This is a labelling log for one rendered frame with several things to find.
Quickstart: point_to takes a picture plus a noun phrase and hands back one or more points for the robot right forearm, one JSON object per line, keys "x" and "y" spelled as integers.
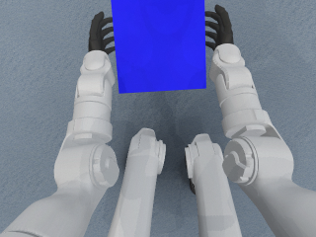
{"x": 237, "y": 96}

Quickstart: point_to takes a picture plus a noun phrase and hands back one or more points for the right robot upper arm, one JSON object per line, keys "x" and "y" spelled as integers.
{"x": 262, "y": 166}

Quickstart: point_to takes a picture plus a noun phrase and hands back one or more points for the robot right hand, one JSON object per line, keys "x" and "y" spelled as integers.
{"x": 224, "y": 33}

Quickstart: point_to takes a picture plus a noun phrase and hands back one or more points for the left robot upper arm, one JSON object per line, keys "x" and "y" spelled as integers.
{"x": 83, "y": 174}

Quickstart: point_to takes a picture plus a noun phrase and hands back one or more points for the robot right thigh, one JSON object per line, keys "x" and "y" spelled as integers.
{"x": 216, "y": 214}

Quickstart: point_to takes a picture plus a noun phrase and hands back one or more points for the right robot foot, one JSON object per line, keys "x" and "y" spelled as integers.
{"x": 192, "y": 186}

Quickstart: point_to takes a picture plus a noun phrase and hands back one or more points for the carton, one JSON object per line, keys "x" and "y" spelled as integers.
{"x": 159, "y": 44}

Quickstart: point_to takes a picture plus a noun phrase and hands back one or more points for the robot left hand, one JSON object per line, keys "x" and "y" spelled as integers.
{"x": 96, "y": 39}

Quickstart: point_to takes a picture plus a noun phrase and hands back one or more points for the robot left forearm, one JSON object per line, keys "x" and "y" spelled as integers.
{"x": 91, "y": 121}

